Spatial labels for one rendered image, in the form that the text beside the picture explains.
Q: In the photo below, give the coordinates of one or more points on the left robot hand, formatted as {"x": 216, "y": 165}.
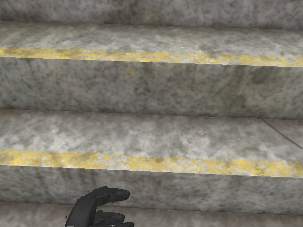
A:
{"x": 84, "y": 212}

